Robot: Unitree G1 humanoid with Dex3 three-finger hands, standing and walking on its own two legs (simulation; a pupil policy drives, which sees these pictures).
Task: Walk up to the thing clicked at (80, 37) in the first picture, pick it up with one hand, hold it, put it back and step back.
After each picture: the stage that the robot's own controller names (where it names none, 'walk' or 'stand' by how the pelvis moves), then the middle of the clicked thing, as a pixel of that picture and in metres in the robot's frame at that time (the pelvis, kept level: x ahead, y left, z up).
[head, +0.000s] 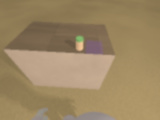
stand; (79, 43) +0.66 +0.13 +0.05
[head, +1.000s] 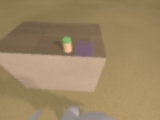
walk; (67, 45) +0.58 +0.24 +0.07
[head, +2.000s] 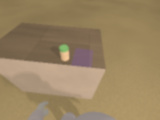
stand; (64, 53) +0.50 +0.22 +0.05
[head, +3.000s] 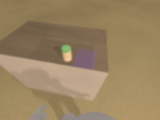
stand; (66, 53) +0.49 +0.21 +0.05
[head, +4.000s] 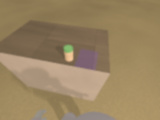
stand; (68, 53) +0.49 +0.20 +0.05
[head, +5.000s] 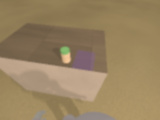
stand; (65, 55) +0.48 +0.22 +0.04
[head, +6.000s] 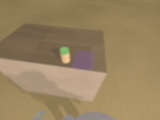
stand; (65, 55) +0.48 +0.22 +0.04
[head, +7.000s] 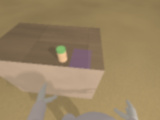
rise first; (61, 54) +0.47 +0.25 +0.05
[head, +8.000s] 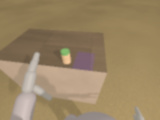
go down; (66, 56) +0.47 +0.25 +0.05
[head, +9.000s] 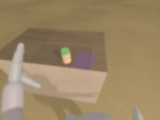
go down; (66, 55) +0.48 +0.24 +0.05
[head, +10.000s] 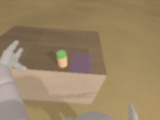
go down; (62, 59) +0.44 +0.22 +0.06
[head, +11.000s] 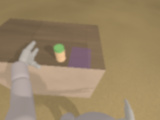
close in; (60, 53) +0.46 +0.23 +0.07
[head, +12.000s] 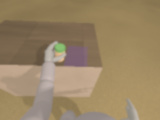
close; (59, 52) +0.45 +0.22 +0.09
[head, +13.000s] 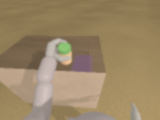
lift; (65, 54) +0.34 +0.16 +0.23
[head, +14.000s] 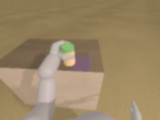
lift; (68, 54) +0.33 +0.14 +0.24
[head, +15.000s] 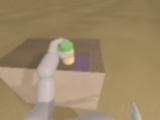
hold; (67, 53) +0.34 +0.15 +0.25
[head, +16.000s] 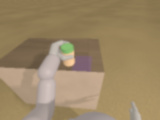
hold; (68, 55) +0.34 +0.15 +0.24
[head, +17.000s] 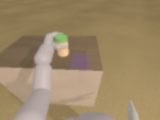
crouch; (62, 45) +0.40 +0.19 +0.25
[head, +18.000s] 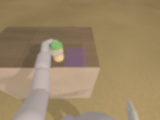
lower; (57, 51) +0.44 +0.21 +0.13
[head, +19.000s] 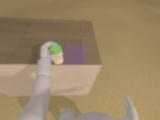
lower; (57, 54) +0.43 +0.21 +0.09
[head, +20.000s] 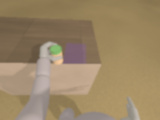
lower; (56, 55) +0.43 +0.21 +0.09
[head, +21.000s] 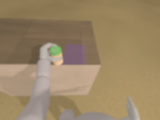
lower; (56, 56) +0.42 +0.21 +0.09
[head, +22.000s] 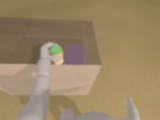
rest; (57, 55) +0.43 +0.21 +0.09
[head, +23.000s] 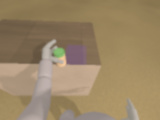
withdraw; (60, 57) +0.42 +0.20 +0.08
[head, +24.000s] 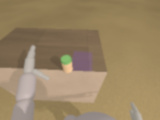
sink last; (67, 64) +0.39 +0.18 +0.07
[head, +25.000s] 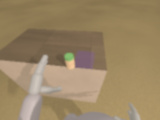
stand; (69, 61) +0.43 +0.20 +0.05
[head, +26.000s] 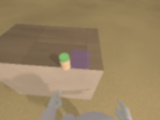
stand; (65, 61) +0.40 +0.20 +0.05
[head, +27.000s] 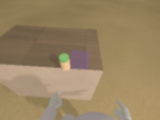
stand; (64, 62) +0.40 +0.20 +0.05
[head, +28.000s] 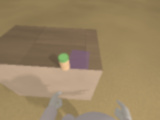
stand; (64, 62) +0.41 +0.20 +0.05
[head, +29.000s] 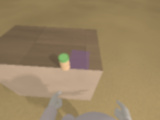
stand; (64, 62) +0.40 +0.20 +0.05
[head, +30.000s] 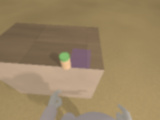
stand; (65, 61) +0.41 +0.20 +0.05
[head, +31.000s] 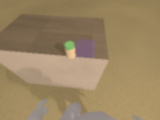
walk; (70, 50) +0.48 +0.18 +0.07
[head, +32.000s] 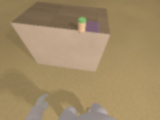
walk; (82, 25) +0.81 +0.12 +0.07
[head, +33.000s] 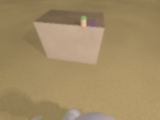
walk; (83, 21) +1.14 +0.21 +0.06
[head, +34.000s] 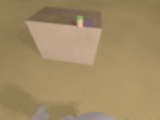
stand; (79, 21) +1.07 +0.20 +0.05
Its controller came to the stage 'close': yes
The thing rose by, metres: 0.22
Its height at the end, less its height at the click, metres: +0.00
